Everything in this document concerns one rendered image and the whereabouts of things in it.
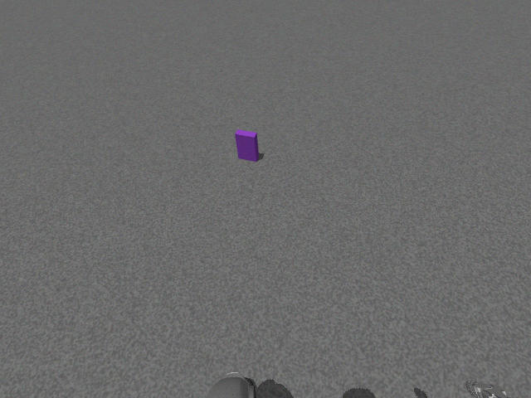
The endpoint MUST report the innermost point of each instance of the carton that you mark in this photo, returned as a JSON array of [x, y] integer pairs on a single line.
[[247, 145]]

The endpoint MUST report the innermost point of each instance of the right robot hand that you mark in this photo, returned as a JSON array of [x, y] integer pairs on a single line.
[[482, 390]]

